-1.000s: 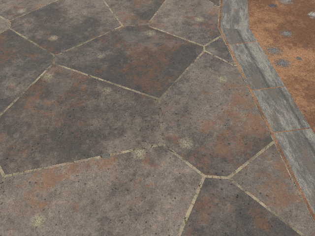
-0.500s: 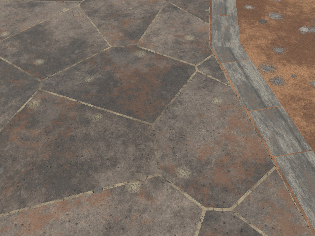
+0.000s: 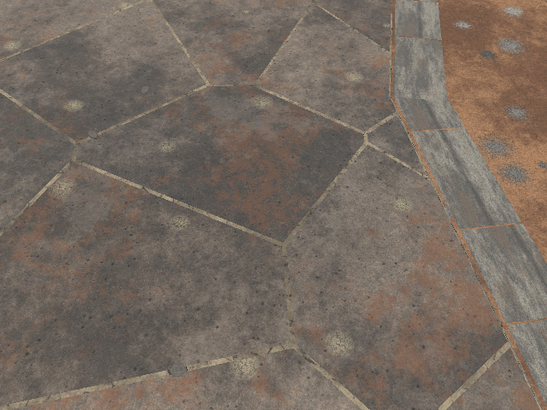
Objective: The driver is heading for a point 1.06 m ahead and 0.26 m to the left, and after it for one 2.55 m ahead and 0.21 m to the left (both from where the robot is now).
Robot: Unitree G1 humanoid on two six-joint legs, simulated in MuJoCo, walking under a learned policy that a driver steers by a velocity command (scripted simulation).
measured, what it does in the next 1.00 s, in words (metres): walks ahead, turning left: right foot, then left foot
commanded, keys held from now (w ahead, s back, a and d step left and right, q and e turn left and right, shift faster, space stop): w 0.32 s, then w+q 0.44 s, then q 0.24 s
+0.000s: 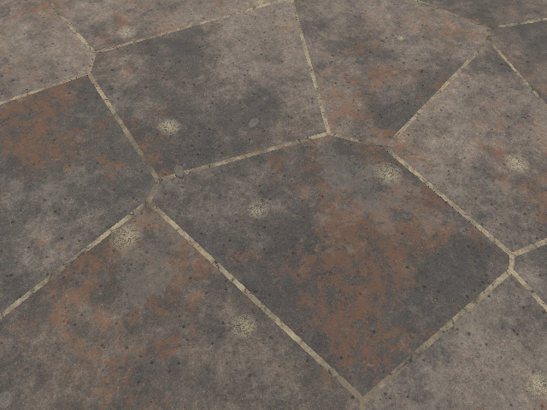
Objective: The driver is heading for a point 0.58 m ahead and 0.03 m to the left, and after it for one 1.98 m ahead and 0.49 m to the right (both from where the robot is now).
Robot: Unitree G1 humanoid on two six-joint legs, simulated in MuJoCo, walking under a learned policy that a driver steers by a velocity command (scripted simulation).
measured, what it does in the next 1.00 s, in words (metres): walks ahead, turning left: right foot, then left foot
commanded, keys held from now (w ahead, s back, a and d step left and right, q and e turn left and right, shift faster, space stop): q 0.40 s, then no key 0.02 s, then w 0.42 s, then w+e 0.16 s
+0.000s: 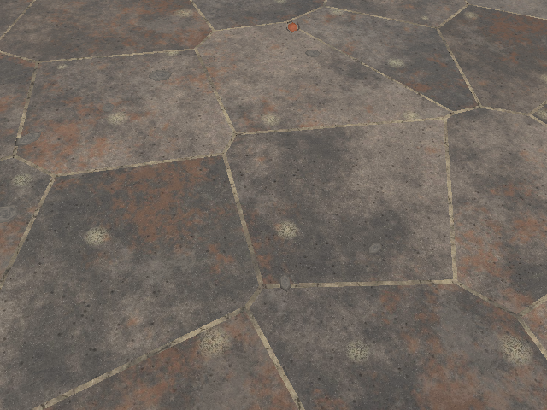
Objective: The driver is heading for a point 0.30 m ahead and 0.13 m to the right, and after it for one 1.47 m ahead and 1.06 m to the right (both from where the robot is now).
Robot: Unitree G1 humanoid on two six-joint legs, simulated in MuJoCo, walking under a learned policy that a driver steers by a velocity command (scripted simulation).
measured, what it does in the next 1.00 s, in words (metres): walks ahead, turning right: right foot, then left foot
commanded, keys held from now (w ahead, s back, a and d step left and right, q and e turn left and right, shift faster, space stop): w+e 0.20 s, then e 0.80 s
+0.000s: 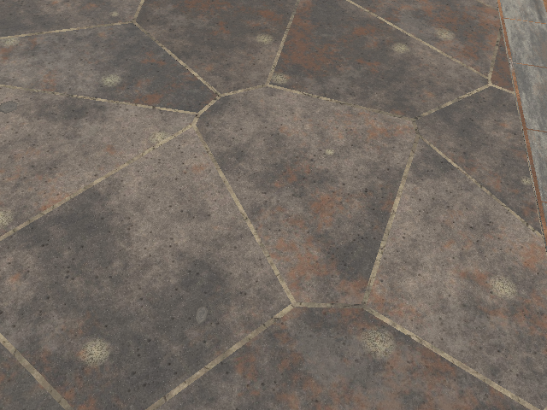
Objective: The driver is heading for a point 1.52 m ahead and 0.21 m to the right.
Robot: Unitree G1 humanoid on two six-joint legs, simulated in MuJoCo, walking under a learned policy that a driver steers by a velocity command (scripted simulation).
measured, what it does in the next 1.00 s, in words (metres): steps on the spot, turning right: right foot, then left foot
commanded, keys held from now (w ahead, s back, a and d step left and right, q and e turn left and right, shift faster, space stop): e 0.52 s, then no key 0.30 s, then q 0.18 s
